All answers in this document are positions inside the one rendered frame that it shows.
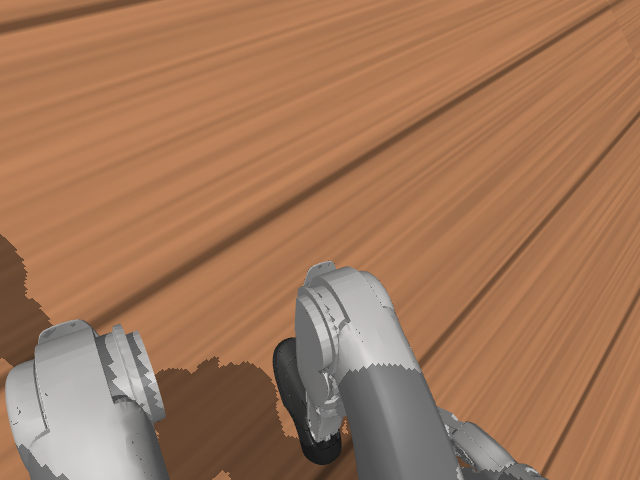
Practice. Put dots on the right robot foot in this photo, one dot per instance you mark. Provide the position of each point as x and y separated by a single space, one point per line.
292 392

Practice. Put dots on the right robot hand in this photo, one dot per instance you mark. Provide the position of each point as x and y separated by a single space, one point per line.
476 448

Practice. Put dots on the right robot arm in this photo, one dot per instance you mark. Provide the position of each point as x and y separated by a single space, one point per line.
521 472

